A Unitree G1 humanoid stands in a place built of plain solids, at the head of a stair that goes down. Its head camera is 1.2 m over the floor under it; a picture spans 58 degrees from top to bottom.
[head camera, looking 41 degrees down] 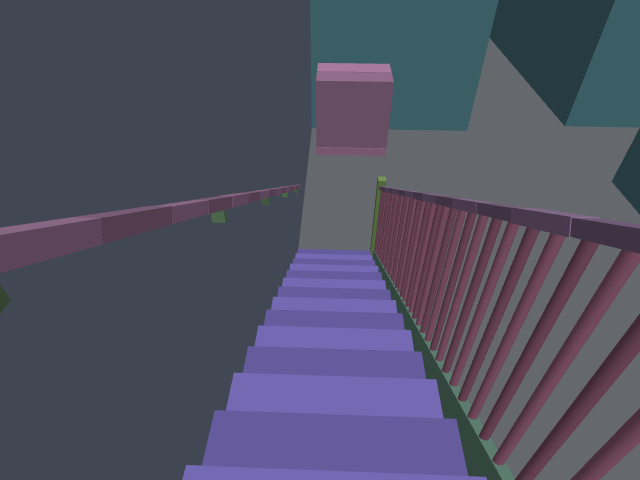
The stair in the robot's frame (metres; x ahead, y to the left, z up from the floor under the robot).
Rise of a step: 0.17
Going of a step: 0.26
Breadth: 0.90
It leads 2 degrees to the right of straight ahead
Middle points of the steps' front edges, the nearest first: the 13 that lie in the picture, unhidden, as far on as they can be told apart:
0.79 -0.05 -0.34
1.05 -0.06 -0.52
1.32 -0.07 -0.69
1.58 -0.08 -0.86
1.85 -0.09 -1.03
2.11 -0.10 -1.20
2.38 -0.11 -1.38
2.64 -0.12 -1.55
2.91 -0.13 -1.72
3.17 -0.14 -1.89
3.44 -0.15 -2.06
3.70 -0.16 -2.24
3.97 -0.17 -2.41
